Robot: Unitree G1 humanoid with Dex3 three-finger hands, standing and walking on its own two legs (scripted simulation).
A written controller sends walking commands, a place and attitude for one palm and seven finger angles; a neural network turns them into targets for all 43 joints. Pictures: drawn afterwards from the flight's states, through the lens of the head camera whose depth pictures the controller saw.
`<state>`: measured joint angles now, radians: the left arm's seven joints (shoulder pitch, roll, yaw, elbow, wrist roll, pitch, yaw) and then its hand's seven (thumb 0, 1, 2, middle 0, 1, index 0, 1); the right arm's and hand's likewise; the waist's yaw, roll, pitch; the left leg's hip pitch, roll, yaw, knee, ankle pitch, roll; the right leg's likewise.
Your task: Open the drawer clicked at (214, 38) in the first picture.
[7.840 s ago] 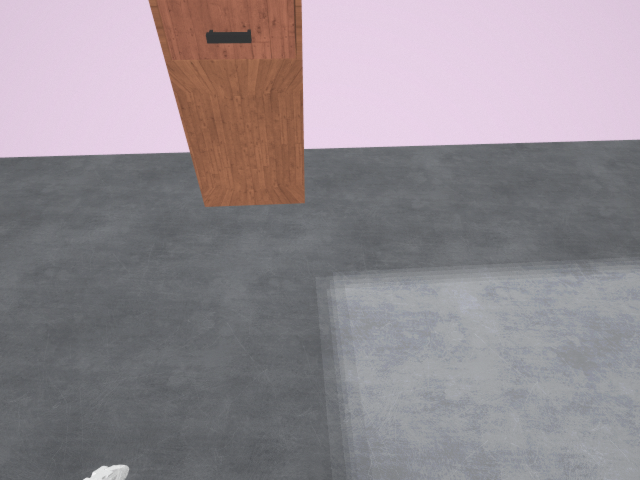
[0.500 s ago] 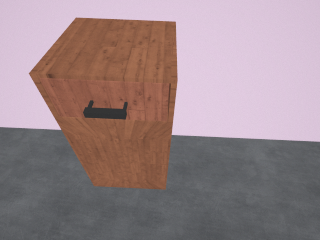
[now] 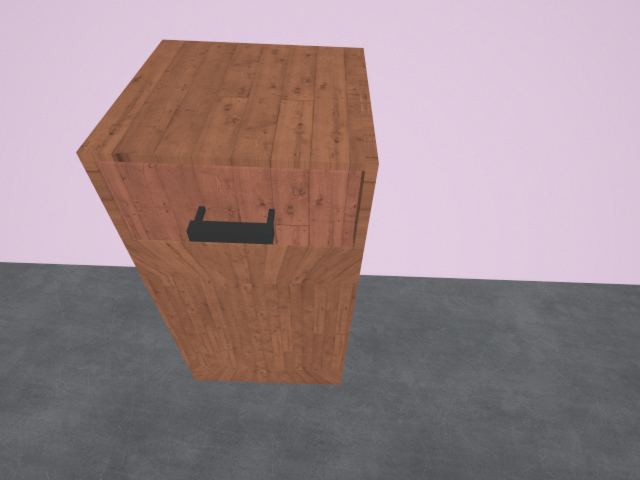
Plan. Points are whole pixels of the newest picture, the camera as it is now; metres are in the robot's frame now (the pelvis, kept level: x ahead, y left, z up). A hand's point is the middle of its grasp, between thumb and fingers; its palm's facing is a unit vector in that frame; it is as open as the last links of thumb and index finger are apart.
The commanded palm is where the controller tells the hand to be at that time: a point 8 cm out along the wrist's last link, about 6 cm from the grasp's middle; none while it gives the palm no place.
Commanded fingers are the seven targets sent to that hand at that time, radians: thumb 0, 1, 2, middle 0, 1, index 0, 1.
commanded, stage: raise the hand with hooked fingers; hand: left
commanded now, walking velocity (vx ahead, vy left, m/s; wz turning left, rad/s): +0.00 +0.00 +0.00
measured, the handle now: (234, 222) +0.51 +0.18 +0.00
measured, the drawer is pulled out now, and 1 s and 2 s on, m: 0.00 0.00 0.00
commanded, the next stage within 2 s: move the hooked fingers above the handle in 2.00 s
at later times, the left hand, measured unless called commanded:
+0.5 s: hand (169, 465) +0.15 +0.19 -0.05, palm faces -0.03 -0.16 -0.99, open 8.5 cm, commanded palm +0.13 +0.22 +0.00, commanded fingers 0.00 0.41 0.69 -0.23 -0.62 -0.23 -0.62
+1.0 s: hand (149, 379) +0.23 +0.22 +0.02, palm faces +0.02 -0.11 -0.99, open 11.4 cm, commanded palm +0.20 +0.23 +0.08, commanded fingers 0.00 -0.17 0.44 -0.28 -0.99 -0.28 -0.99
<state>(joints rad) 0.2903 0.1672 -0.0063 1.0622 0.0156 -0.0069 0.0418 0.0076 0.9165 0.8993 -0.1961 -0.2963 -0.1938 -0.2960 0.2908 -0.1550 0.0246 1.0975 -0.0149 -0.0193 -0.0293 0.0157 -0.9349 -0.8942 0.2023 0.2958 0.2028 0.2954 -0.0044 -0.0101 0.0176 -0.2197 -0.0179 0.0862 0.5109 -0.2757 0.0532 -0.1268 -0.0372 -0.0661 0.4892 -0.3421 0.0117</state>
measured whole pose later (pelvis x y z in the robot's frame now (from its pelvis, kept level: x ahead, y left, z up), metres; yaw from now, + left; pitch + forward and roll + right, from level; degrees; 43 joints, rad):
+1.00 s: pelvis +0.00 -0.02 -0.02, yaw +1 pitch +5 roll +1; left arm 0.28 0.41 -0.03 -0.05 0.98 -0.03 0.28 0.00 0.05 0.53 -0.28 -0.85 -0.28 -0.85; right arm 0.15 -0.23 0.01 0.61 -0.04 0.12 -0.01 0.01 -0.91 -0.89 0.21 0.30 0.21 0.30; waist 0.06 0.05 -0.05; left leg -0.42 -0.02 0.06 0.65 -0.32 0.03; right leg -0.41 0.04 -0.03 0.68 -0.36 -0.07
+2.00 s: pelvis -0.02 +0.01 +0.00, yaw +2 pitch +0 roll +0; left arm -0.11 0.52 -0.05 0.00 0.89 -0.02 0.04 0.00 -0.49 0.30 -0.32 -1.20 -0.32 -1.20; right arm 0.15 -0.27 0.00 0.64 0.02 0.17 0.00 0.01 -0.91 -0.89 0.20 0.30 0.20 0.30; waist 0.08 0.08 0.02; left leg -0.25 -0.06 0.04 0.44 -0.20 0.07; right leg -0.23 0.00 -0.04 0.46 -0.24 -0.02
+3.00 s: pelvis +0.02 -0.01 +0.00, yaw +2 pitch +6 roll +1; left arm -0.44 0.40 -0.21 0.38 0.96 0.09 0.09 0.00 -0.49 0.30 -0.32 -1.20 -0.32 -1.20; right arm 0.17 -0.25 -0.01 0.65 0.04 0.19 -0.03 0.01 -0.91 -0.89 0.20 0.30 0.20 0.30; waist 0.03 0.06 -0.06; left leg -0.34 -0.04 0.04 0.51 -0.27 0.04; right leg -0.33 0.03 -0.04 0.55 -0.32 -0.06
